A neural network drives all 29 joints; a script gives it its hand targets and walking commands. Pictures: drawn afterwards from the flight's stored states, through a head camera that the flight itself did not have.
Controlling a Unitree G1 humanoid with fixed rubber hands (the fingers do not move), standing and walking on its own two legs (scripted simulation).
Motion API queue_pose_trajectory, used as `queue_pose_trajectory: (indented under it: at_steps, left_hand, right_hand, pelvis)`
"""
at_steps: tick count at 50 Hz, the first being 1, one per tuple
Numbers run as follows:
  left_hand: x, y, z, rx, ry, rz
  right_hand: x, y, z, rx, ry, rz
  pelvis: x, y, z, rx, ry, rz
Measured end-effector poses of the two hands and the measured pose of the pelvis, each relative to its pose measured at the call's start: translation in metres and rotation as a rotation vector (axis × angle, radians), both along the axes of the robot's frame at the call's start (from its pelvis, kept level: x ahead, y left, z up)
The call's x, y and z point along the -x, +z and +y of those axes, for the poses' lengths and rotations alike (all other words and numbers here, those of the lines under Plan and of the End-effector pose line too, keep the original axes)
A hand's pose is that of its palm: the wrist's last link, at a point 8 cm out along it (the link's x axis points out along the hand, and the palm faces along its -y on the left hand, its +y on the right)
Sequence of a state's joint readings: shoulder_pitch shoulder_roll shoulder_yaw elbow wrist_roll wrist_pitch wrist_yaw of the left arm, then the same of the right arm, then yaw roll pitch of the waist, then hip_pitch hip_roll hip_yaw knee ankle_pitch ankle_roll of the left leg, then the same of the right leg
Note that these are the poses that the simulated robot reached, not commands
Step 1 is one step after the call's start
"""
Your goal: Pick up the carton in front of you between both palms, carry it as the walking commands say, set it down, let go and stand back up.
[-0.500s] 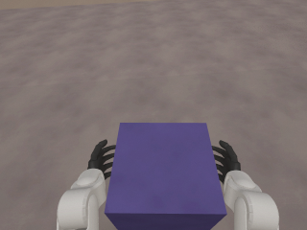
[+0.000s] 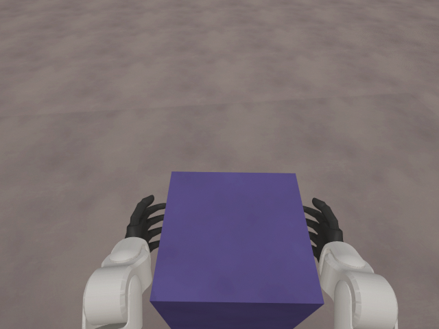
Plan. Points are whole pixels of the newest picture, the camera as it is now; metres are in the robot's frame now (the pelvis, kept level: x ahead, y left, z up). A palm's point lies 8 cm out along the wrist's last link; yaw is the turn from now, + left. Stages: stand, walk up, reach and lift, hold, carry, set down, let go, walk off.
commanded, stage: carry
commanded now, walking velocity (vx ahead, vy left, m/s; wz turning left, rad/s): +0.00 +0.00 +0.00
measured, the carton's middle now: (231, 258) +0.24 +0.00 +0.02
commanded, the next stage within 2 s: hold in 0.96 s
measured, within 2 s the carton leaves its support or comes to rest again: neither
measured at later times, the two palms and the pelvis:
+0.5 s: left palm (158, 227) +0.29 +0.13 +0.04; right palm (315, 226) +0.29 -0.17 +0.04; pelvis +0.03 -0.02 +0.00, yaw +1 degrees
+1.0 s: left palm (159, 227) +0.29 +0.13 +0.04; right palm (316, 225) +0.30 -0.17 +0.04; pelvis +0.01 -0.02 +0.00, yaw +1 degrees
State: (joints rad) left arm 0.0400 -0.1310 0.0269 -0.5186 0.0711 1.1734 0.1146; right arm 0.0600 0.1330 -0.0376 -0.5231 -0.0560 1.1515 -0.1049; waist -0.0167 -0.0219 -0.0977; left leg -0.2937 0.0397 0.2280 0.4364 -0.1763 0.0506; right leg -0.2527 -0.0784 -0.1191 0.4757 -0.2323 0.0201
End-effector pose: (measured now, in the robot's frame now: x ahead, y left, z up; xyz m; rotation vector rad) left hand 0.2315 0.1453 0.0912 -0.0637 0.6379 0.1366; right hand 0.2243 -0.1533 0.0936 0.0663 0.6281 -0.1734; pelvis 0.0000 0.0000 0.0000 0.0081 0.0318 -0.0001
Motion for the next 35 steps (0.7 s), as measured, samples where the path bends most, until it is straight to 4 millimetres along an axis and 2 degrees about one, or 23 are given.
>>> queue_pose_trajectory:
  at_steps: [5, 11, 28, 35]
  left_hand:
    - [-0.025, 0.0, -0.004, -0.029, 0.002, 0.007]
    - [-0.043, -0.019, -0.006, -0.044, 0.009, 0.055]
    - [-0.065, -0.061, -0.013, -0.097, -0.028, 0.068]
    - [-0.07, -0.066, -0.014, -0.097, -0.026, 0.032]
  right_hand:
    - [-0.029, -0.003, -0.004, 0.001, 0.02, 0.008]
    - [-0.052, -0.021, -0.007, 0.022, 0.046, 0.056]
    - [-0.074, -0.062, -0.015, 0.08, 0.077, 0.069]
    - [-0.08, -0.066, -0.015, 0.084, 0.08, 0.034]
  pelvis:
    - [-0.021, -0.001, -0.006, 0.006, 0.003, 0.001]
    - [-0.031, -0.003, -0.013, 0.007, 0.007, 0.003]
    - [-0.025, -0.004, -0.02, 0.006, 0.012, 0.002]
    - [-0.02, -0.004, -0.021, 0.006, 0.014, 0.002]
